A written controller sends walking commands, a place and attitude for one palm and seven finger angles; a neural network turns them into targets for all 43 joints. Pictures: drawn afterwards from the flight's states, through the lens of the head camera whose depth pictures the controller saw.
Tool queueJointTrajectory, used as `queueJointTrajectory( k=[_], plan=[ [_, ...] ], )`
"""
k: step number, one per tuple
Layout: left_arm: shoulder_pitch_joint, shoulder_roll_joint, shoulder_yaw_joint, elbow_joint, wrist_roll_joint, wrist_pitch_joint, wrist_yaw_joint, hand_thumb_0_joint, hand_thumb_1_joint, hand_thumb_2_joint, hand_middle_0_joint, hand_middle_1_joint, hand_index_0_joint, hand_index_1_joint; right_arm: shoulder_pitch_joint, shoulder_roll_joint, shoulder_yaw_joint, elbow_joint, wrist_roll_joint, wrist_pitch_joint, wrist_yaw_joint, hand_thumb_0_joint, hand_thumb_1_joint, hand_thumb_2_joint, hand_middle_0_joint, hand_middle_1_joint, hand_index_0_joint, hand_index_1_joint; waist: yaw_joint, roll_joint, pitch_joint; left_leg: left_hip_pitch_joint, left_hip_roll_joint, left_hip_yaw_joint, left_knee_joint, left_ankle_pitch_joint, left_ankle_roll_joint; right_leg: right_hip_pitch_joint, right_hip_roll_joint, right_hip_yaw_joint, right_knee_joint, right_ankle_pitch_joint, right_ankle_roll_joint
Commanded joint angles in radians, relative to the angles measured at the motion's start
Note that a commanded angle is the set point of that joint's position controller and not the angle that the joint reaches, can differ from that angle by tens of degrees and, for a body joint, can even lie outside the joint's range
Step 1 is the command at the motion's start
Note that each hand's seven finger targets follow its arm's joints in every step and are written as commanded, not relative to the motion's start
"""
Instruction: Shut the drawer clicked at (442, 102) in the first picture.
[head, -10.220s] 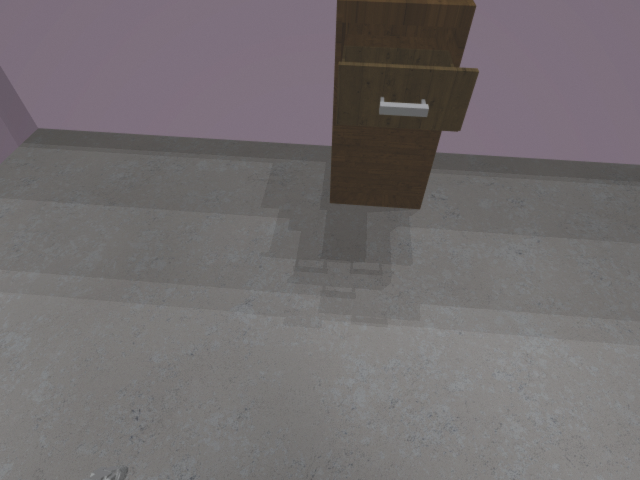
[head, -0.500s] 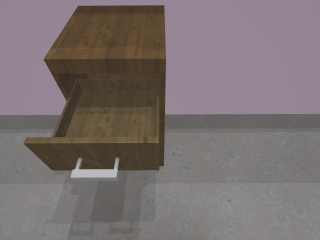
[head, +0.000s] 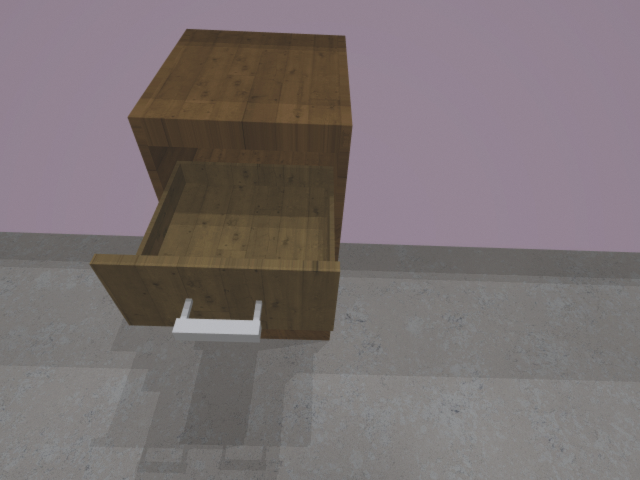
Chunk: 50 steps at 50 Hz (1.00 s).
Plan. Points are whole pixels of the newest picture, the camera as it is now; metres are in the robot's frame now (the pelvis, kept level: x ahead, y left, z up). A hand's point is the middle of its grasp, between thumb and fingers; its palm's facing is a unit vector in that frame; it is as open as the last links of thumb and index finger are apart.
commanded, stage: come to a stop and stand still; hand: left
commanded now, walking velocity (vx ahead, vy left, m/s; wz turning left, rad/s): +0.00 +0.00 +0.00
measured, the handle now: (220, 318) +0.37 +0.18 -0.08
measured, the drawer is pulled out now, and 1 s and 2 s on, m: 0.30 0.30 0.30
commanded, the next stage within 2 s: look again from close up in 0.40 s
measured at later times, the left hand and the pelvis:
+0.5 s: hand out of the picture +0.01 +0.15 -0.18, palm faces +0.00 -0.99 -0.14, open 7.4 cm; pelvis +0.02 +0.00 +0.00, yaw -1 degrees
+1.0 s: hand out of the picture +0.00 +0.15 -0.17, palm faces +0.01 -0.99 -0.16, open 7.4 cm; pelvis +0.02 -0.01 +0.00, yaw -1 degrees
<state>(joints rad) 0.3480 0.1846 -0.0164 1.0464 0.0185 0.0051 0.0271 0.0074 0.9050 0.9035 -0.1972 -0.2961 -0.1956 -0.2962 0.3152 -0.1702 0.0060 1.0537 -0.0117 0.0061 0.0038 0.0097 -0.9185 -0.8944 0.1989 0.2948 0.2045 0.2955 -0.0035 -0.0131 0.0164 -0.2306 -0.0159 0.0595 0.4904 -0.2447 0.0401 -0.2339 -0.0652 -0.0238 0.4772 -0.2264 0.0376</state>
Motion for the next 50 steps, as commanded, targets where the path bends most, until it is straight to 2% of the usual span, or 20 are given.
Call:
queueJointTrajectory(
  k=[1, 6, 8, 12, 17, 19, 20, 23, 26, 27, 31, 39, 45, 48, 50],
  plan=[
    [0.042, 0.074, 0.01, -0.027, -0.001, -0.023, 0.009, 0.0, 0.9, 0.9, -0.2, -0.3, -0.2, -0.3, 0.032, -0.115, -0.018, -0.028, 0.002, -0.025, -0.009, 0.0, -0.9, -0.9, 0.2, 0.3, 0.2, 0.3, 0.002, 0.029, 0.075, -0.074, 0.111, -0.149, -0.198, -0.157, 0.002, -0.008, -0.029, 0.053, -0.091, -0.082, -0.059],
    [0.071, 0.054, 0.006, 0.01, -0.004, -0.029, 0.012, 0.0, 0.9, 0.9, -0.2, -0.3, -0.2, -0.3, 0.053, -0.097, -0.011, 0.014, 0.007, -0.034, -0.014, 0.0, -0.9, -0.9, 0.2, 0.3, 0.2, 0.3, 0.005, 0.027, 0.056, -0.032, 0.112, -0.132, -0.186, -0.056, 0.003, 0.018, -0.035, 0.048, -0.086, 0.0, -0.058],
    [0.08, 0.048, 0.005, 0.023, -0.005, -0.032, 0.015, 0.0, 0.9, 0.9, -0.2, -0.3, -0.2, -0.3, 0.06, -0.087, -0.009, 0.027, 0.009, -0.037, -0.017, 0.0, -0.9, -0.9, 0.2, 0.3, 0.2, 0.3, 0.004, 0.003, 0.04, -0.003, 0.108, -0.117, -0.163, 0.029, 0.003, 0.031, -0.04, 0.05, -0.087, 0.048, -0.056],
    [0.083, 0.036, 0.005, 0.038, -0.006, -0.032, 0.019, 0.0, 0.9, 0.9, -0.2, -0.3, -0.2, -0.3, 0.065, -0.072, -0.005, 0.049, 0.011, -0.04, -0.022, 0.0, -0.9, -0.9, 0.2, 0.3, 0.2, 0.3, 0.004, 0.018, 0.048, 0.017, 0.108, -0.103, -0.15, 0.11, 0.001, 0.04, -0.042, 0.049, -0.086, 0.086, -0.053],
    [0.079, 0.026, 0.006, 0.044, -0.005, -0.03, 0.021, 0.0, 0.9, 0.9, -0.2, -0.3, -0.2, -0.3, 0.055, -0.062, -0.005, 0.058, 0.01, -0.036, -0.023, 0.0, -0.9, -0.9, 0.2, 0.3, 0.2, 0.3, 0.002, 0.008, 0.083, 0.017, 0.104, -0.098, -0.154, 0.084, -0.003, 0.023, -0.04, 0.054, -0.098, 0.072, -0.052],
    [0.079, 0.027, 0.008, 0.043, -0.004, -0.031, 0.021, 0.0, 0.9, 0.9, -0.2, -0.3, -0.2, -0.3, 0.056, -0.059, -0.006, 0.061, 0.01, -0.037, -0.024, 0.0, -0.9, -0.9, 0.2, 0.3, 0.2, 0.3, 0.003, 0.003, 0.07, 0.033, 0.111, -0.094, -0.156, 0.106, -0.001, 0.031, -0.038, 0.052, -0.096, 0.093, -0.051],
    [0.076, 0.024, 0.008, 0.041, -0.004, -0.03, 0.022, 0.0, 0.9, 0.9, -0.2, -0.3, -0.2, -0.3, 0.051, -0.061, -0.007, 0.06, 0.01, -0.037, -0.025, 0.0, -0.9, -0.9, 0.2, 0.3, 0.2, 0.3, 0.003, 0.019, 0.075, 0.029, 0.109, -0.093, -0.153, 0.106, -0.003, 0.03, -0.039, 0.053, -0.096, 0.091, -0.05],
    [0.072, 0.022, 0.01, 0.039, -0.004, -0.031, 0.023, 0.0, 0.9, 0.9, -0.2, -0.3, -0.2, -0.3, 0.047, -0.055, -0.004, 0.063, 0.01, -0.036, -0.025, 0.0, -0.9, -0.9, 0.2, 0.3, 0.2, 0.3, 0.003, 0.002, 0.077, 0.031, 0.106, -0.092, -0.154, 0.112, -0.004, 0.035, -0.041, 0.055, -0.099, 0.1, -0.05],
    [0.072, 0.022, 0.009, 0.04, -0.005, -0.031, 0.022, 0.0, 0.9, 0.9, -0.2, -0.3, -0.2, -0.3, 0.039, -0.054, -0.004, 0.062, 0.01, -0.036, -0.025, 0.0, -0.9, -0.9, 0.2, 0.3, 0.2, 0.3, 0.006, 0.012, 0.095, 0.028, 0.106, -0.087, -0.156, 0.111, -0.005, 0.029, -0.043, 0.058, -0.107, 0.106, -0.05],
    [0.073, 0.024, 0.01, 0.038, -0.005, -0.032, 0.022, 0.0, 0.9, 0.9, -0.2, -0.3, -0.2, -0.3, 0.041, -0.053, -0.005, 0.062, 0.009, -0.036, -0.025, 0.0, -0.9, -0.9, 0.2, 0.3, 0.2, 0.3, 0.004, -0.004, 0.083, 0.037, 0.106, -0.086, -0.154, 0.126, -0.004, 0.037, -0.044, 0.059, -0.106, 0.122, -0.051],
    [0.07, 0.028, 0.011, 0.033, -0.006, -0.035, 0.023, 0.0, 0.9, 0.9, -0.2, -0.3, -0.2, -0.3, 0.04, -0.057, -0.005, 0.063, 0.01, -0.038, -0.027, 0.0, -0.9, -0.9, 0.2, 0.3, 0.2, 0.3, 0.003, 0.005, 0.055, 0.062, 0.108, -0.083, -0.145, 0.175, -0.006, 0.059, -0.046, 0.06, -0.104, 0.169, -0.052],
    [0.067, 0.035, 0.011, 0.035, -0.006, -0.031, 0.021, 0.0, 0.9, 0.9, -0.2, -0.3, -0.2, -0.3, 0.037, -0.059, -0.004, 0.067, 0.01, -0.033, -0.026, 0.0, -0.9, -0.9, 0.2, 0.3, 0.2, 0.3, 0.003, 0.009, 0.083, 0.054, 0.109, -0.082, -0.168, 0.12, -0.008, 0.043, -0.04, 0.059, -0.121, 0.116, -0.052],
    [0.075, 0.031, 0.012, 0.034, -0.006, -0.032, 0.021, 0.0, 0.9, 0.9, -0.2, -0.3, -0.2, -0.3, 0.041, -0.059, -0.004, 0.068, 0.01, -0.035, -0.025, 0.0, -0.9, -0.9, 0.2, 0.3, 0.2, 0.3, 0.005, 0.01, 0.074, 0.058, 0.109, -0.082, -0.167, 0.118, -0.008, 0.045, -0.044, 0.057, -0.123, 0.113, -0.052],
    [0.077, 0.031, 0.011, 0.037, -0.005, -0.035, 0.021, 0.0, 0.9, 0.9, -0.2, -0.3, -0.2, -0.3, 0.046, -0.054, -0.004, 0.071, 0.01, -0.035, -0.025, 0.0, -0.9, -0.9, 0.2, 0.3, 0.2, 0.3, 0.004, -0.008, 0.07, 0.056, 0.107, -0.08, -0.164, 0.119, -0.009, 0.049, -0.045, 0.058, -0.123, 0.118, -0.053],
    [0.078, 0.028, 0.01, 0.038, -0.006, -0.033, 0.021, 0.0, 0.9, 0.9, -0.2, -0.3, -0.2, -0.3, 0.044, -0.057, -0.004, 0.071, 0.011, -0.034, -0.026, 0.0, -0.9, -0.9, 0.2, 0.3, 0.2, 0.3, 0.004, 0.008, 0.084, 0.053, 0.108, -0.081, -0.168, 0.11, -0.009, 0.037, -0.041, 0.059, -0.126, 0.103, -0.053]
  ],
)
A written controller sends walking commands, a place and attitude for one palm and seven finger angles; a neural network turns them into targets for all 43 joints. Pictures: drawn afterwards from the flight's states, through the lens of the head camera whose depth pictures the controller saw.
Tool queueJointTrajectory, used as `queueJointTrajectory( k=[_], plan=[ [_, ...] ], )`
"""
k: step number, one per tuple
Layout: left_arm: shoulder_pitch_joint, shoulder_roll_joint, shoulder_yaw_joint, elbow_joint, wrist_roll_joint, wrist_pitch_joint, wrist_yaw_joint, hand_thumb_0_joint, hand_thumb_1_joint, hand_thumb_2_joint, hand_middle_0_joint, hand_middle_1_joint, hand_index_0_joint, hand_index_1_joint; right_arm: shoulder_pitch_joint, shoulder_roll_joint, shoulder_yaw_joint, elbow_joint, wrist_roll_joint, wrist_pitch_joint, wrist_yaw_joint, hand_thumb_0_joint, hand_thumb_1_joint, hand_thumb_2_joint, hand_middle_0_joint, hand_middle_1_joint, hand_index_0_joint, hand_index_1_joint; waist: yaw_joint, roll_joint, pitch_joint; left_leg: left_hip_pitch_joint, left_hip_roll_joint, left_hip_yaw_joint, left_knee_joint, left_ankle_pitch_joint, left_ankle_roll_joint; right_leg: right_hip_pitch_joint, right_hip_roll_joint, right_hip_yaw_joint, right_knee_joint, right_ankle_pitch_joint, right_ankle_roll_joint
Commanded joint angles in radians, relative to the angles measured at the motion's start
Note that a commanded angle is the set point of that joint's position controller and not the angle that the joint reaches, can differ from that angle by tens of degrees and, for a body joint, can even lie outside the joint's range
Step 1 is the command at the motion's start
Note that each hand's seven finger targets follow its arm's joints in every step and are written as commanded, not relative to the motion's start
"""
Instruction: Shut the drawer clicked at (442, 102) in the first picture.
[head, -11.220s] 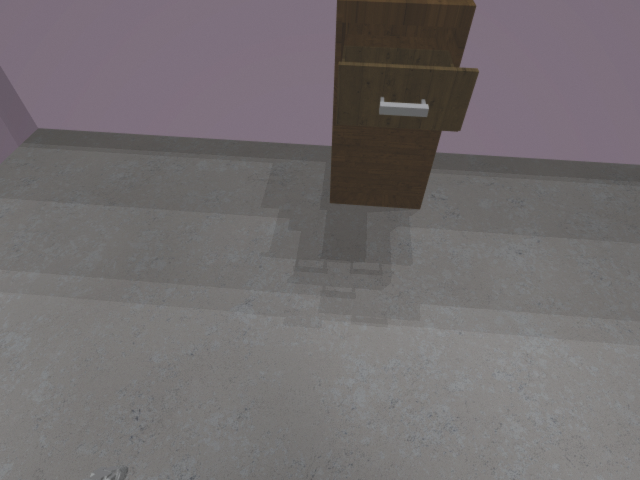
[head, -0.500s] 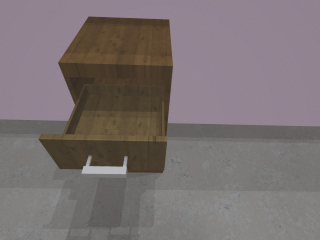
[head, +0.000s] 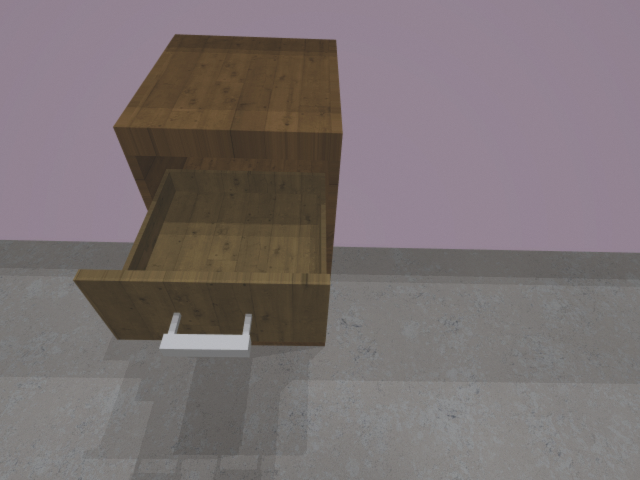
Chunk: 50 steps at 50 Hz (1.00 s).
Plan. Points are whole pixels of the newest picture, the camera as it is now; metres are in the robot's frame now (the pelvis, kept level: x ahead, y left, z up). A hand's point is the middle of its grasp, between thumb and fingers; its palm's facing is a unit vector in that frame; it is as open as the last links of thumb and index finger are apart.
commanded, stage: look again from close up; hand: left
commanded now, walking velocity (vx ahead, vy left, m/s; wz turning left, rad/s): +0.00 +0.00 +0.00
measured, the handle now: (209, 332) +0.34 +0.20 -0.08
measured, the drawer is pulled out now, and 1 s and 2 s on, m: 0.30 0.30 0.30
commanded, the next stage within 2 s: shuffle to correct the standing spot in 0.02 s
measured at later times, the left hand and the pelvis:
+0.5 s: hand out of the picture -0.02 +0.14 -0.18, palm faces +0.04 -0.99 -0.17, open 7.4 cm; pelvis +0.04 -0.02 -0.01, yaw +0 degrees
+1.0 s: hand out of the picture +0.05 +0.19 -0.17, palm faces +0.00 -0.96 -0.29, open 7.4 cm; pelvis +0.00 -0.01 -0.01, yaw +0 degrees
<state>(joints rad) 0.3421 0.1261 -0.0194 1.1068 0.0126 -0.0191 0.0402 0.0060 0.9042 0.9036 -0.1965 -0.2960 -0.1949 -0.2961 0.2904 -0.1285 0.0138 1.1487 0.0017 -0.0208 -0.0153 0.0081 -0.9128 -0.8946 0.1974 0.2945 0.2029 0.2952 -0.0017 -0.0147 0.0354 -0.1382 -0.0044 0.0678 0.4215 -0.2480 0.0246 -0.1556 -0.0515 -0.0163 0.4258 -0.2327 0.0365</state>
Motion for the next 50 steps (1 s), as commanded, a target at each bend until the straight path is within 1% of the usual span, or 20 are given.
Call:
queueJointTrajectory(
  k=[1, 6, 10, 12, 15, 18, 20, 23, 25, 26, 29, 38, 39, 40, 41, 42, 44, 45, 46, 50],
  plan=[
    [0.089, 0.085, 0.013, -0.023, 0.0, -0.009, 0.008, 0.0, 0.9, 0.9, -0.2, -0.3, -0.2, -0.3, 0.069, -0.094, -0.012, -0.022, -0.003, -0.008, -0.006, 0.0, -0.9, -0.9, 0.2, 0.3, 0.2, 0.3, 0.003, 0.014, 0.064, -0.038, 0.096, -0.091, -0.1, 0.109, 0.007, -0.042, -0.056, 0.054, -0.076, 0.107, -0.052],
    [0.092, 0.083, 0.013, -0.022, 0.001, -0.009, 0.008, 0.0, 0.9, 0.9, -0.2, -0.3, -0.2, -0.3, 0.077, -0.091, -0.012, -0.021, -0.003, -0.007, -0.006, 0.0, -0.9, -0.9, 0.2, 0.3, 0.2, 0.3, 0.002, 0.004, 0.072, -0.046, 0.096, -0.092, -0.106, 0.089, 0.007, -0.05, -0.055, 0.054, -0.077, 0.089, -0.053],
    [0.098, 0.079, 0.022, -0.026, 0.011, 0.001, -0.001, 0.0, 0.9, 0.9, -0.2, -0.3, -0.2, -0.3, 0.099, -0.11, -0.026, -0.015, -0.011, 0.007, -0.003, 0.0, -0.9, -0.9, 0.2, 0.3, 0.2, 0.3, -0.003, 0.04, 0.108, -0.084, 0.106, -0.125, -0.149, -0.245, 0.024, -0.118, -0.023, 0.031, -0.049, -0.191, -0.064],
    [0.107, 0.073, 0.026, -0.033, 0.016, 0.002, -0.005, 0.0, 0.9, 0.9, -0.2, -0.3, -0.2, -0.3, 0.1, -0.114, -0.033, -0.019, -0.015, 0.011, -0.001, 0.0, -0.9, -0.9, 0.2, 0.3, 0.2, 0.3, 0.001, 0.057, 0.137, -0.126, 0.117, -0.148, -0.17, -0.333, 0.037, -0.143, -0.006, 0.021, -0.021, -0.237, -0.07],
    [0.13, 0.065, 0.027, -0.035, 0.016, -0.004, -0.01, 0.0, 0.9, 0.9, -0.2, -0.3, -0.2, -0.3, 0.11, -0.113, -0.036, -0.025, -0.014, 0.004, -0.001, 0.0, -0.9, -0.9, 0.2, 0.3, 0.2, 0.3, 0.007, 0.06, 0.138, -0.133, 0.129, -0.163, -0.165, -0.325, 0.056, -0.145, 0.001, 0.015, 0.009, -0.201, -0.081],
    [0.151, 0.07, 0.03, -0.029, 0.013, -0.015, -0.01, 0.0, 0.9, 0.9, -0.2, -0.3, -0.2, -0.3, 0.115, -0.091, -0.033, -0.03, -0.013, -0.008, -0.003, 0.0, -0.9, -0.9, 0.2, 0.3, 0.2, 0.3, 0.012, 0.002, 0.141, -0.131, 0.106, -0.125, -0.086, -0.195, 0.054, -0.128, -0.018, 0.054, -0.009, -0.135, -0.1],
    [0.153, 0.072, 0.031, -0.022, 0.01, -0.019, -0.008, 0.0, 0.9, 0.9, -0.2, -0.3, -0.2, -0.3, 0.126, -0.079, -0.027, -0.028, -0.012, -0.017, -0.007, 0.0, -0.9, -0.9, 0.2, 0.3, 0.2, 0.3, 0.009, -0.018, 0.12, -0.106, 0.088, -0.082, -0.019, -0.018, 0.046, -0.105, -0.03, 0.064, 0.002, -0.01, -0.106],
    [0.176, 0.083, 0.028, -0.003, 0.002, -0.028, 0.005, 0.0, 0.9, 0.9, -0.2, -0.3, -0.2, -0.3, 0.13, -0.062, -0.014, -0.019, -0.009, -0.023, -0.018, 0.0, -0.9, -0.9, 0.2, 0.3, 0.2, 0.3, 0.005, -0.054, 0.027, -0.057, 0.075, -0.037, 0.056, 0.222, 0.017, -0.001, -0.069, 0.075, 0.041, 0.458, -0.099],
    [0.169, 0.084, 0.022, -0.001, -0.005, -0.032, 0.013, 0.0, 0.9, 0.9, -0.2, -0.3, -0.2, -0.3, 0.128, -0.064, -0.009, -0.011, -0.005, -0.02, -0.027, 0.0, -0.9, -0.9, 0.2, 0.3, 0.2, 0.3, 0.002, -0.029, 0.006, -0.023, 0.084, -0.04, 0.052, 0.376, 0.002, 0.027, -0.083, 0.062, 0.063, 0.726, -0.086],
    [0.164, 0.092, 0.022, -0.002, -0.008, -0.034, 0.016, 0.0, 0.9, 0.9, -0.2, -0.3, -0.2, -0.3, 0.128, -0.067, -0.009, -0.014, -0.002, -0.018, -0.03, 0.0, -0.9, -0.9, 0.2, 0.3, 0.2, 0.3, 0.0, -0.019, -0.013, -0.008, 0.086, -0.039, 0.046, 0.423, -0.004, 0.048, -0.09, 0.062, 0.066, 0.8, -0.082],
    [0.141, 0.117, 0.03, -0.023, -0.008, -0.028, 0.021, 0.0, 0.9, 0.9, -0.2, -0.3, -0.2, -0.3, 0.104, -0.082, -0.02, -0.034, 0.003, -0.006, -0.032, 0.0, -0.9, -0.9, 0.2, 0.3, 0.2, 0.3, 0.002, -0.023, -0.036, 0.013, 0.091, -0.041, 0.03, 0.435, -0.009, 0.064, -0.101, 0.068, 0.079, 0.838, -0.081],
    [0.053, 0.123, 0.035, -0.07, 0.001, -0.003, 0.021, 0.0, 0.9, 0.9, -0.2, -0.3, -0.2, -0.3, 0.043, -0.108, -0.033, -0.073, -0.003, 0.007, -0.021, 0.0, -0.9, -0.9, 0.2, 0.3, 0.2, 0.3, 0.005, 0.018, -0.043, 0.063, 0.119, -0.064, -0.001, 0.454, 0.001, -0.013, -0.08, 0.067, 0.034, 0.45, -0.076],
    [-0.036, 0.268, 0.028, -0.131, -0.003, -0.003, 0.01, 0.0, 0.9, 0.9, -0.2, -0.3, -0.2, -0.3, -0.044, -0.196, -0.047, -0.167, -0.015, 0.01, -0.015, 0.0, -0.9, -0.9, 0.2, 0.3, 0.2, 0.3, -0.013, 0.1, 0.106, 0.009, 0.071, -0.102, -0.071, 0.33, 0.001, -0.122, 0.001, 0.05, 0.081, 0.133, -0.071],
    [-0.025, 0.205, 0.039, -0.146, -0.001, 0.009, 0.009, 0.0, 0.9, 0.9, -0.2, -0.3, -0.2, -0.3, -0.055, -0.203, -0.069, -0.195, -0.022, -0.007, -0.015, 0.0, -0.9, -0.9, 0.2, 0.3, 0.2, 0.3, 0.012, 0.165, 0.047, -0.058, 0.144, -0.137, -0.029, 0.221, 0.015, -0.149, -0.023, 0.05, 0.095, -0.082, -0.064],
    [-0.018, 0.187, 0.033, -0.15, 0.0, 0.01, 0.005, 0.0, 0.9, 0.9, -0.2, -0.3, -0.2, -0.3, -0.076, -0.176, -0.064, -0.211, -0.022, -0.001, -0.013, 0.0, -0.9, -0.9, 0.2, 0.3, 0.2, 0.3, 0.014, 0.163, -0.001, -0.07, 0.129, -0.136, -0.006, 0.202, 0.022, -0.128, -0.027, 0.058, 0.086, -0.014, -0.075],
    [-0.012, 0.18, 0.029, -0.15, 0.001, 0.004, 0.007, 0.0, 0.9, 0.9, -0.2, -0.3, -0.2, -0.3, -0.083, -0.16, -0.06, -0.226, -0.019, 0.005, -0.01, 0.0, -0.9, -0.9, 0.2, 0.3, 0.2, 0.3, 0.019, 0.084, -0.033, -0.082, 0.106, -0.124, 0.035, 0.123, 0.016, -0.109, -0.04, 0.086, 0.046, 0.007, -0.078],
    [-0.05, 0.213, 0.029, -0.167, 0.004, 0.001, 0.009, 0.0, 0.9, 0.9, -0.2, -0.3, -0.2, -0.3, -0.057, -0.158, -0.054, -0.243, -0.021, 0.018, 0.001, 0.0, -0.9, -0.9, 0.2, 0.3, 0.2, 0.3, -0.011, -0.091, -0.043, -0.079, 0.058, -0.079, 0.102, 0.022, -0.001, -0.124, -0.088, 0.156, -0.012, 0.022, -0.089],
    [-0.073, 0.218, 0.033, -0.174, 0.003, 0.0, 0.01, 0.0, 0.9, 0.9, -0.2, -0.3, -0.2, -0.3, -0.045, -0.157, -0.055, -0.239, -0.022, 0.024, 0.003, 0.0, -0.9, -0.9, 0.2, 0.3, 0.2, 0.3, -0.022, -0.12, -0.034, -0.08, 0.046, -0.068, 0.112, -0.025, -0.007, -0.143, -0.103, 0.166, -0.032, -0.023, -0.091],
    [-0.09, 0.229, 0.034, -0.183, 0.001, 0.002, 0.01, 0.0, 0.9, 0.9, -0.2, -0.3, -0.2, -0.3, -0.043, -0.161, -0.055, -0.239, -0.021, 0.028, 0.005, 0.0, -0.9, -0.9, 0.2, 0.3, 0.2, 0.3, -0.027, -0.13, -0.01, -0.085, 0.043, -0.07, 0.11, -0.034, -0.008, -0.17, -0.106, 0.167, -0.046, -0.061, -0.089],
    [-0.106, 0.23, 0.033, -0.201, 0.002, 0.01, 0.01, 0.0, 0.9, 0.9, -0.2, -0.3, -0.2, -0.3, -0.05, -0.182, -0.05, -0.229, -0.023, 0.021, 0.01, 0.0, -0.9, -0.9, 0.2, 0.3, 0.2, 0.3, -0.013, -0.026, -0.002, -0.087, 0.077, -0.093, 0.06, 0.068, 0.003, -0.141, -0.059, 0.102, 0.015, 0.011, -0.064]
  ],
)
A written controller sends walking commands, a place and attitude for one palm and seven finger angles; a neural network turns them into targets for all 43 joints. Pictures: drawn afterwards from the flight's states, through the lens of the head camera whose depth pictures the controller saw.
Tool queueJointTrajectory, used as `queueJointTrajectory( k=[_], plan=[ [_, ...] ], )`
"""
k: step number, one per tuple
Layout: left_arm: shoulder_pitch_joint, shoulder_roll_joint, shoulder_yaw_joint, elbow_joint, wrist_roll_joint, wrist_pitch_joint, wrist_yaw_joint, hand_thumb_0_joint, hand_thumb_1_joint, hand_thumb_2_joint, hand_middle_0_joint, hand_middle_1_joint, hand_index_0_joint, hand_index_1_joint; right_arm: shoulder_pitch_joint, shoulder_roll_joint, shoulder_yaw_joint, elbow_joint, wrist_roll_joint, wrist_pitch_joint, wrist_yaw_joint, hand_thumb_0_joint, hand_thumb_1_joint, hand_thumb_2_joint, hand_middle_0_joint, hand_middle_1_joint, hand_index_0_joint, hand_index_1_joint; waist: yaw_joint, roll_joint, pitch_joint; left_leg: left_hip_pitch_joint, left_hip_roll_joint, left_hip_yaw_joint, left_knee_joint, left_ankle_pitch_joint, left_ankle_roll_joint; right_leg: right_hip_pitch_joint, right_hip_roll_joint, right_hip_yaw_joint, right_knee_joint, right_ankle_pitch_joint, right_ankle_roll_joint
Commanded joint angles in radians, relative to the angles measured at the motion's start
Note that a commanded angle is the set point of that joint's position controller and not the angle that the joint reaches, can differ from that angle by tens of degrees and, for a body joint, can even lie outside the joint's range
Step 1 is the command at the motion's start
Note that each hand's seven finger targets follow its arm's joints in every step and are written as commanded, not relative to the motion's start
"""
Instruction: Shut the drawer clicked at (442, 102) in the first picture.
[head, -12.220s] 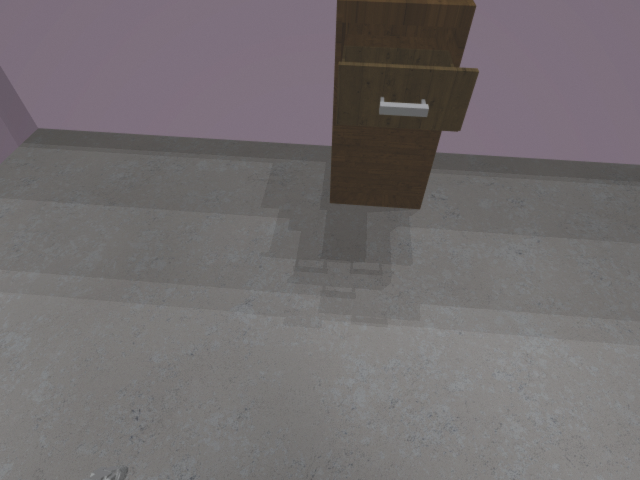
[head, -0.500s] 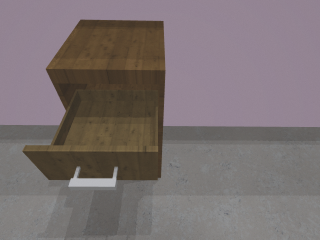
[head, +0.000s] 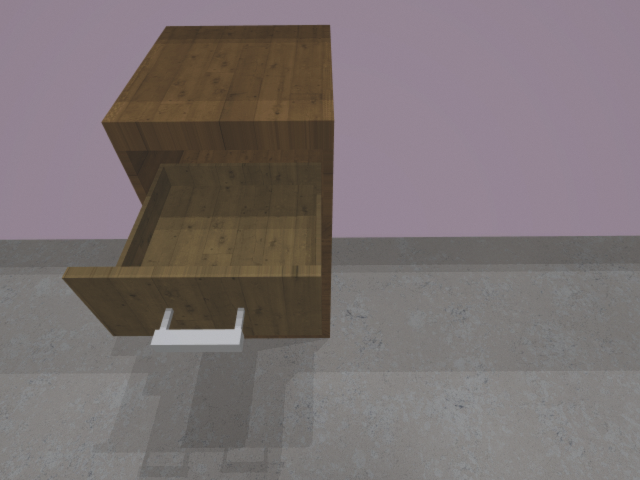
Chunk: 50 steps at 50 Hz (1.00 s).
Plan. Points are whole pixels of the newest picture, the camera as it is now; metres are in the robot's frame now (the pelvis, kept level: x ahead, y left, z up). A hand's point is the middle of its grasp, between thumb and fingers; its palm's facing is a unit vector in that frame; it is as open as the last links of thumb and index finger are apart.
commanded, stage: come to a stop and stand still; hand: left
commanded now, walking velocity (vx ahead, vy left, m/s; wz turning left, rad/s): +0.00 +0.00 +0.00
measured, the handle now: (201, 327) +0.34 +0.21 -0.07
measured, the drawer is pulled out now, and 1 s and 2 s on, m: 0.30 0.30 0.30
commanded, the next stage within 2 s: look again from close up in 0.36 s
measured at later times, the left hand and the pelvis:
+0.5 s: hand out of the picture +0.01 +0.19 -0.17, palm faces -0.03 -0.98 -0.20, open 7.4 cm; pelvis +0.00 +0.02 +0.01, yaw -1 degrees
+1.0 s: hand out of the picture +0.00 +0.18 -0.17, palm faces +0.00 -0.98 -0.18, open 7.4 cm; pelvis +0.01 +0.02 +0.01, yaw -1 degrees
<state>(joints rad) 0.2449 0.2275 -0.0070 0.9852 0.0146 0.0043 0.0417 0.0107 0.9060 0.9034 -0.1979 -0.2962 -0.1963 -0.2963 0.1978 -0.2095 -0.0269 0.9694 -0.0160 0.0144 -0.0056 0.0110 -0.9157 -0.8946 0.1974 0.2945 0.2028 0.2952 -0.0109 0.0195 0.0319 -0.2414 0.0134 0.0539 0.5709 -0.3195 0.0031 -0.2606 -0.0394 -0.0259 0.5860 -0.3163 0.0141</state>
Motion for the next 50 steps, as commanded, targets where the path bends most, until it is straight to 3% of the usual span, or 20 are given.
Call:
queueJointTrajectory(
  k=[1, 4, 9, 13, 24, 29, 38, 44, 50],
  plan=[
    [-0.006, 0.128, 0.021, -0.079, -0.001, -0.013, 0.008, 0.0, 0.9, 0.9, -0.2, -0.3, -0.2, -0.3, 0.035, -0.108, -0.009, -0.049, -0.004, -0.016, 0.0, 0.0, -0.9, -0.9, 0.2, 0.3, 0.2, 0.3, -0.001, -0.032, -0.005, 0.009, 0.069, -0.087, -0.105, 0.149, 0.027, -0.022, -0.065, 0.1, -0.134, 0.099, -0.036],
    [-0.001, 0.124, 0.017, -0.076, 0.0, -0.009, 0.007, 0.0, 0.9, 0.9, -0.2, -0.3, -0.2, -0.3, 0.019, -0.118, -0.003, -0.04, -0.004, -0.017, 0.001, 0.0, -0.9, -0.9, 0.2, 0.3, 0.2, 0.3, 0.012, -0.017, 0.009, -0.004, 0.086, -0.104, -0.146, 0.145, 0.033, -0.002, -0.05, 0.079, -0.128, 0.092, -0.026],
    [0.0, 0.12, 0.015, -0.061, 0.001, -0.01, 0.004, 0.0, 0.9, 0.9, -0.2, -0.3, -0.2, -0.3, 0.021, -0.119, 0.002, -0.012, -0.001, -0.019, 0.002, 0.0, -0.9, -0.9, 0.2, 0.3, 0.2, 0.3, 0.011, 0.003, 0.008, 0.004, 0.088, -0.106, -0.185, 0.115, 0.031, 0.015, -0.051, 0.077, -0.144, 0.091, -0.02],
    [0.014, 0.107, 0.013, -0.034, 0.001, -0.012, 0.004, 0.0, 0.9, 0.9, -0.2, -0.3, -0.2, -0.3, 0.026, -0.109, 0.003, 0.018, 0.002, -0.02, 0.0, 0.0, -0.9, -0.9, 0.2, 0.3, 0.2, 0.3, 0.011, -0.015, 0.021, 0.009, 0.082, -0.1, -0.196, 0.081, 0.029, 0.013, -0.061, 0.081, -0.166, 0.082, -0.019],
    [0.066, 0.066, 0.009, 0.041, 0.0, -0.02, 0.006, 0.0, 0.9, 0.9, -0.2, -0.3, -0.2, -0.3, 0.071, -0.081, 0.007, 0.098, 0.011, -0.03, -0.009, 0.0, -0.9, -0.9, 0.2, 0.3, 0.2, 0.3, 0.008, 0.0, 0.003, 0.072, 0.089, -0.087, -0.208, 0.188, 0.032, 0.046, -0.063, 0.072, -0.174, 0.178, -0.016],
    [0.089, 0.047, 0.007, 0.074, 0.0, -0.023, 0.009, 0.0, 0.9, 0.9, -0.2, -0.3, -0.2, -0.3, 0.089, -0.069, 0.008, 0.129, 0.014, -0.034, -0.014, 0.0, -0.9, -0.9, 0.2, 0.3, 0.2, 0.3, 0.006, -0.026, -0.003, 0.104, 0.091, -0.083, -0.199, 0.264, 0.033, 0.06, -0.066, 0.07, -0.173, 0.236, -0.015],
    [0.116, 0.019, 0.005, 0.103, 0.002, -0.022, 0.012, 0.0, 0.9, 0.9, -0.2, -0.3, -0.2, -0.3, 0.093, -0.047, 0.009, 0.157, 0.014, -0.031, -0.016, 0.0, -0.9, -0.9, 0.2, 0.3, 0.2, 0.3, 0.007, -0.026, 0.056, 0.082, 0.086, -0.083, -0.23, 0.172, 0.031, 0.039, -0.069, 0.071, -0.203, 0.18, -0.014],
    [0.123, 0.016, 0.008, 0.108, 0.002, -0.025, 0.012, 0.0, 0.9, 0.9, -0.2, -0.3, -0.2, -0.3, 0.106, -0.043, 0.01, 0.163, 0.016, -0.037, -0.019, 0.0, -0.9, -0.9, 0.2, 0.3, 0.2, 0.3, 0.007, -0.026, 0.029, 0.107, 0.09, -0.078, -0.223, 0.267, 0.032, 0.065, -0.069, 0.065, -0.194, 0.242, -0.014],
    [0.13, 0.006, 0.008, 0.11, 0.002, -0.025, 0.013, 0.0, 0.9, 0.9, -0.2, -0.3, -0.2, -0.3, 0.113, -0.037, 0.011, 0.168, 0.015, -0.036, -0.02, 0.0, -0.9, -0.9, 0.2, 0.3, 0.2, 0.3, 0.008, -0.024, 0.045, 0.101, 0.088, -0.078, -0.23, 0.246, 0.031, 0.06, -0.073, 0.067, -0.205, 0.23, -0.016]
  ],
)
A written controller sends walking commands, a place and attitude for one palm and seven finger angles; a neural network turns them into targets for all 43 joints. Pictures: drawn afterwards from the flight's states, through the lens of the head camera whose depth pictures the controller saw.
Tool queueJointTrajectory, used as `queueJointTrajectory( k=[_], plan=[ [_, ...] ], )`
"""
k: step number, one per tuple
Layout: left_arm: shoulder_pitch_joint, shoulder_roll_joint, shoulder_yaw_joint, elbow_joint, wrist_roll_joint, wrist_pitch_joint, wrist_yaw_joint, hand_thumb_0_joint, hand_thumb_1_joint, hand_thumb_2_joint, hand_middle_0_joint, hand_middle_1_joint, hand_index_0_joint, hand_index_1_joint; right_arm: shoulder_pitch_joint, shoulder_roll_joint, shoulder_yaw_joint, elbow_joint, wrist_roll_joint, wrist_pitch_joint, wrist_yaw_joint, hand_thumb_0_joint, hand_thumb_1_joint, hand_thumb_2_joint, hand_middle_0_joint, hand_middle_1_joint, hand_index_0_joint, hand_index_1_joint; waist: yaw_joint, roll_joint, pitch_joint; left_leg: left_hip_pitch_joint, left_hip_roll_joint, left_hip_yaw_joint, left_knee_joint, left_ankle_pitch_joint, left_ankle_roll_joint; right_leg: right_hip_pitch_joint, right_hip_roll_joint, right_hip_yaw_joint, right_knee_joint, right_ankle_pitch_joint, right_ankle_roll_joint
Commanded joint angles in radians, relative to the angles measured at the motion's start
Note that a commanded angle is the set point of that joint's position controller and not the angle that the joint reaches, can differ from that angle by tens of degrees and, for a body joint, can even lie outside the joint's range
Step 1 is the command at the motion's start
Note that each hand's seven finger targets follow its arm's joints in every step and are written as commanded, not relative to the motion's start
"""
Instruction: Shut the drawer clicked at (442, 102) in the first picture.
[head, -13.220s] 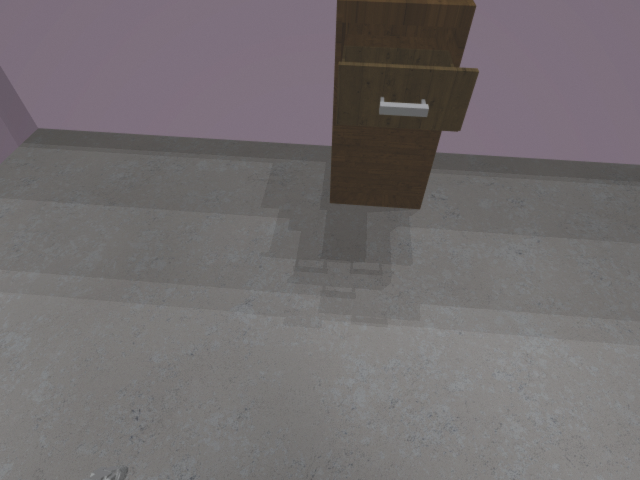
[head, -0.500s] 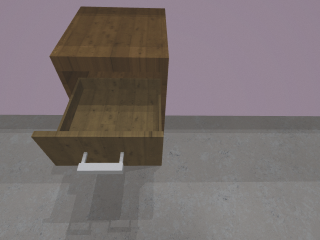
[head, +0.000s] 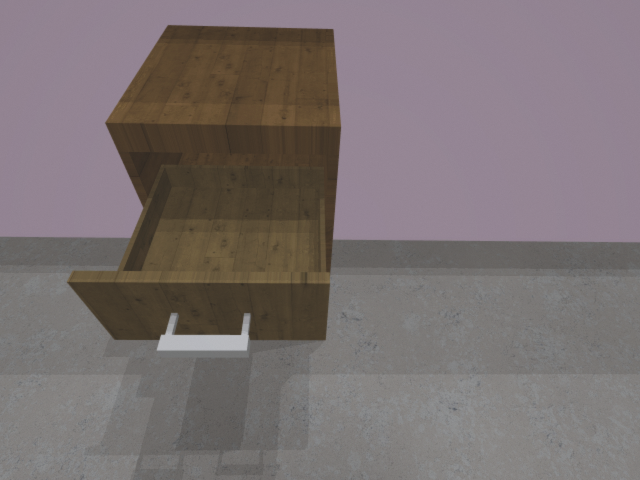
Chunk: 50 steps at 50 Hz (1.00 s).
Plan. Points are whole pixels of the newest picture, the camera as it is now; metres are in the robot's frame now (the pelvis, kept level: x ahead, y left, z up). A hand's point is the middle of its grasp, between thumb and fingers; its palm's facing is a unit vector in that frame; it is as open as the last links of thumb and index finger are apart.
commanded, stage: raise the hand and make a fist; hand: left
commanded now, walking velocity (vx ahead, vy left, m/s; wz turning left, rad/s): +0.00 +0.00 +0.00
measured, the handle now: (207, 332) +0.34 +0.20 -0.08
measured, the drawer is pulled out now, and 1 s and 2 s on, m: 0.30 0.30 0.30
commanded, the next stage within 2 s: bring the fist close to the handle in 1.92 s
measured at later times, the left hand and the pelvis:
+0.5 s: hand out of the picture +0.12 +0.15 -0.07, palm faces +0.16 -0.99 -0.02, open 5.7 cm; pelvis -0.03 -0.04 -0.09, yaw +3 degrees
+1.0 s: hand (186, 473) +0.14 +0.16 -0.02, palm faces +0.08 -1.00 -0.04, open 3.4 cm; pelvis -0.03 -0.03 -0.08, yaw +3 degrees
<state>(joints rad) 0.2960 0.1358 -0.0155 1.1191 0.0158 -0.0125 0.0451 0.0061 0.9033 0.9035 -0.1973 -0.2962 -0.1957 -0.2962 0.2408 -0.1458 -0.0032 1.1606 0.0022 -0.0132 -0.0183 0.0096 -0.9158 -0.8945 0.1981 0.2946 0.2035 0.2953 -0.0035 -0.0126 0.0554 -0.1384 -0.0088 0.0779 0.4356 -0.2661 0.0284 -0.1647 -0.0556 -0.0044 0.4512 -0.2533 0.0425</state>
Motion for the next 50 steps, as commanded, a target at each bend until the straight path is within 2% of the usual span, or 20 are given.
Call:
queueJointTrajectory(
  k=[1, 2, 3, 4, 5, 6, 7, 8, 11, 13, 15, 19, 23, 27, 31, 36, 39, 41, 47, 50],
  plan=[
    [0.099, 0.142, 0.02, -0.001, 0.011, -0.024, 0.036, 0.0, 0.9, 0.9, -0.2, -0.3, -0.2, -0.3, 0.014, -0.135, -0.011, -0.104, 0.0, -0.022, -0.003, 0.0, -0.9, -0.9, 0.2, 0.3, 0.2, 0.3, 0.019, -0.029, 0.028, -0.095, 0.134, -0.087, 0.09, 0.356, -0.022, -0.035, -0.089, 0.06, -0.048, 0.411, -0.047],
    [-0.624, 0.332, 0.132, -1.58, -0.191, -0.234, 0.034, 0.0, 0.9, 0.9, -0.22, -0.322, -0.22, -0.322, 0.036, -0.286, -0.029, -0.463, 0.046, -0.164, -0.046, 0.0, -0.9, -0.9, 0.2, 0.3, 0.2, 0.3, -0.076, 0.15, -0.491, 0.185, 0.03, -0.09, -0.022, 0.392, -0.026, 0.044, 0.02, -0.034, 0.045, 0.342, -0.062],
    [-0.181, 0.246, 0.112, -1.31, -0.108, -0.178, 0.082, 0.0, 0.9, 0.9, -0.24, -0.343, -0.24, -0.343, -0.051, -0.197, -0.012, -0.412, 0.032, -0.256, -0.076, 0.0, -0.9, -0.9, 0.2, 0.3, 0.2, 0.3, 0.013, 0.273, -0.466, 0.205, 0.071, -0.075, -0.024, 0.485, -0.035, -0.018, 0.046, -0.05, 0.111, 0.128, -0.081],
    [0.091, 0.027, -0.026, -1.135, -0.131, -0.032, 0.116, 0.0, 0.9, 0.9, -0.26, -0.365, -0.26, -0.365, -0.045, -0.152, -0.024, -0.416, 0.053, -0.294, -0.063, 0.0, -0.9, -0.9, 0.2, 0.3, 0.2, 0.3, -0.022, 0.215, -0.262, 0.042, 0.079, -0.098, -0.053, 0.396, -0.064, -0.136, 0.042, -0.092, 0.13, -0.024, -0.059],
    [0.061, -0.076, -0.105, -1.158, -0.156, -0.022, 0.096, 0.0, 0.9, 0.9, -0.28, -0.387, -0.28, -0.387, -0.006, -0.183, -0.019, -0.393, 0.055, -0.312, -0.056, 0.0, -0.9, -0.9, 0.2, 0.3, 0.2, 0.3, -0.041, 0.125, -0.122, -0.049, 0.062, -0.101, -0.035, 0.227, -0.044, -0.173, 0.043, -0.093, 0.11, -0.014, -0.054],
    [0.008, -0.033, -0.077, -1.223, -0.164, -0.066, 0.086, 0.0, 0.9, 0.9, -0.3, -0.408, -0.3, -0.408, -0.035, -0.208, -0.032, -0.456, 0.047, -0.337, -0.056, 0.0, -0.9, -0.9, 0.2, 0.3, 0.2, 0.3, -0.053, 0.095, -0.034, -0.141, 0.044, -0.122, 0.008, 0.089, -0.03, -0.207, 0.041, -0.104, 0.08, -0.011, -0.053],
    [0.016, 0.027, -0.018, -1.201, -0.149, -0.116, 0.077, 0.0, 0.9, 0.9, -0.32, -0.43, -0.32, -0.43, -0.034, -0.23, -0.042, -0.478, 0.028, -0.349, -0.053, 0.0, -0.9, -0.9, 0.2, 0.3, 0.2, 0.3, -0.073, -0.006, -0.037, -0.2, 0.027, -0.129, 0.058, 0.012, -0.022, -0.254, 0.045, -0.113, 0.08, -0.036, -0.052],
    [0.075, 0.004, -0.002, -1.135, -0.149, -0.172, 0.051, 0.0, 0.9, 0.9, -0.34, -0.452, -0.34, -0.452, -0.035, -0.23, -0.05, -0.509, 0.011, -0.353, -0.046, 0.0, -0.9, -0.9, 0.2, 0.3, 0.2, 0.3, -0.068, -0.126, -0.023, -0.274, 0.023, -0.135, 0.109, -0.031, -0.022, -0.326, 0.055, -0.133, 0.12, -0.083, -0.051],
    [0.381, -0.058, 0.042, -0.991, -0.192, -0.379, -0.103, 0.0, 0.9, 0.9, -0.4, -0.517, -0.4, -0.517, -0.081, -0.207, -0.077, -0.611, -0.002, -0.355, -0.001, 0.0, -0.9, -0.9, 0.2, 0.3, 0.2, 0.3, 0.042, -0.22, -0.117, -0.438, 0.008, -0.086, 0.272, -0.027, -0.044, -0.425, 0.062, -0.132, 0.275, -0.139, -0.064],
    [0.402, 0.007, 0.131, -0.998, -0.231, -0.543, -0.232, 0.0, 0.9, 0.9, -0.44, -0.56, -0.44, -0.56, -0.114, -0.211, -0.096, -0.659, -0.006, -0.342, 0.028, 0.0, -0.9, -0.9, 0.2, 0.3, 0.2, 0.3, 0.063, -0.174, -0.17, -0.55, -0.007, -0.062, 0.382, -0.026, -0.054, -0.461, 0.055, -0.105, 0.38, -0.096, -0.074],
    [0.436, 0.126, 0.261, -0.991, -0.225, -0.627, -0.31, 0.0, 0.9, 0.9, -0.48, -0.603, -0.48, -0.603, -0.133, -0.21, -0.111, -0.716, 0.004, -0.317, 0.046, 0.0, -0.9, -0.9, 0.2, 0.3, 0.2, 0.3, 0.095, -0.025, -0.228, -0.613, -0.02, -0.037, 0.455, -0.019, -0.051, -0.465, 0.044, -0.071, 0.463, -0.05, -0.089],
    [0.296, 0.141, 0.234, -1.282, -0.258, -0.537, -0.296, 0.0, 0.9, 0.9, -0.56, -0.69, -0.56, -0.69, -0.163, -0.198, -0.097, -0.837, 0.021, -0.263, 0.025, 0.0, -0.9, -0.9, 0.2, 0.3, 0.2, 0.3, 0.08, 0.061, -0.337, -0.66, -0.026, -0.028, 0.504, -0.105, -0.026, -0.487, 0.047, -0.019, 0.487, -0.145, -0.076],
    [0.152, 0.152, 0.204, -1.552, -0.251, -0.568, -0.23, 0.0, 0.9, 0.9, -0.64, -0.777, -0.64, -0.777, -0.086, -0.179, -0.085, -0.839, 0.013, -0.257, -0.007, 0.0, -0.9, -0.9, 0.2, 0.3, 0.2, 0.3, 0.001, 0.1, -0.389, -0.617, 0.0, -0.065, 0.59, -0.043, -0.003, -0.534, 0.052, 0.014, 0.482, -0.091, -0.069],
    [0.081, 0.139, 0.15, -1.503, -0.268, -0.594, -0.302, 0.0, 0.9, 0.9, -0.72, -0.863, -0.72, -0.863, -0.065, -0.191, -0.067, -0.784, 0.014, -0.282, -0.03, 0.0, -0.9, -0.9, 0.2, 0.3, 0.2, 0.3, -0.065, 0.057, -0.34, -0.672, 0.014, -0.091, 0.66, -0.081, 0.002, -0.609, 0.056, 0.034, 0.468, -0.141, -0.058],
    [0.125, 0.179, 0.181, -1.392, -0.297, -0.477, -0.39, 0.0, 0.9, 0.9, -0.8, -0.95, -0.8, -0.95, -0.084, -0.198, -0.057, -0.778, 0.035, -0.292, -0.048, 0.0, -0.9, -0.9, 0.2, 0.3, 0.2, 0.3, -0.038, 0.012, -0.358, -0.717, 0.008, -0.088, 0.651, -0.123, 0.002, -0.54, 0.038, 0.082, 0.401, -0.254, -0.047],
    [0.225, 0.229, 0.326, -1.389, -0.332, -0.344, -0.353, 0.0, 0.9, 0.9, -0.9, -1.058, -0.9, -1.058, -0.118, -0.168, -0.06, -0.789, 0.044, -0.264, -0.058, 0.0, -0.9, -0.9, 0.2, 0.3, 0.2, 0.3, 0.031, -0.039, -0.414, -0.695, 0.001, -0.088, 0.588, -0.059, -0.004, -0.388, 0.014, 0.087, 0.371, -0.178, -0.03],
    [0.278, 0.215, 0.346, -1.379, -0.334, -0.362, -0.304, 0.0, 0.9, 0.9, -0.96, -1.123, -0.96, -1.123, -0.127, -0.152, -0.062, -0.773, 0.037, -0.261, -0.057, 0.0, -0.9, -0.9, 0.2, 0.3, 0.2, 0.3, 0.04, -0.079, -0.381, -0.685, 0.003, -0.096, 0.561, -0.024, -0.009, -0.367, 0.016, 0.062, 0.382, -0.081, -0.025],
    [0.311, 0.177, 0.302, -1.411, -0.324, -0.403, -0.298, 0.0, 0.9, 0.9, -1.0, -1.167, -1.0, -1.167, -0.112, -0.151, -0.067, -0.769, 0.034, -0.27, -0.048, 0.0, -0.9, -0.9, 0.2, 0.3, 0.2, 0.3, 0.036, -0.029, -0.367, -0.653, 0.001, -0.092, 0.538, -0.008, -0.011, -0.387, 0.02, 0.037, 0.395, -0.049, -0.031],
    [0.305, 0.155, 0.221, -1.442, -0.308, -0.473, -0.309, 0.0, 0.9, 0.9, -1.12, -1.297, -1.12, -1.297, -0.095, -0.18, -0.072, -0.775, 0.034, -0.29, -0.042, 0.0, -0.9, -0.9, 0.2, 0.3, 0.2, 0.3, -0.005, -0.017, -0.296, -0.622, 0.001, -0.093, 0.519, -0.071, -0.003, -0.486, 0.034, 0.01, 0.378, -0.189, -0.043],
    [0.313, 0.17, 0.229, -1.499, -0.302, -0.489, -0.293, 0.0, 0.9, 0.9, -1.18, -1.362, -1.18, -1.362, -0.084, -0.186, -0.072, -0.783, 0.033, -0.29, -0.043, 0.0, -0.9, -0.9, 0.2, 0.3, 0.2, 0.3, 0.007, 0.034, -0.33, -0.581, 0.002, -0.096, 0.499, -0.066, -0.003, -0.487, 0.045, -0.017, 0.399, -0.184, -0.056]
  ],
)
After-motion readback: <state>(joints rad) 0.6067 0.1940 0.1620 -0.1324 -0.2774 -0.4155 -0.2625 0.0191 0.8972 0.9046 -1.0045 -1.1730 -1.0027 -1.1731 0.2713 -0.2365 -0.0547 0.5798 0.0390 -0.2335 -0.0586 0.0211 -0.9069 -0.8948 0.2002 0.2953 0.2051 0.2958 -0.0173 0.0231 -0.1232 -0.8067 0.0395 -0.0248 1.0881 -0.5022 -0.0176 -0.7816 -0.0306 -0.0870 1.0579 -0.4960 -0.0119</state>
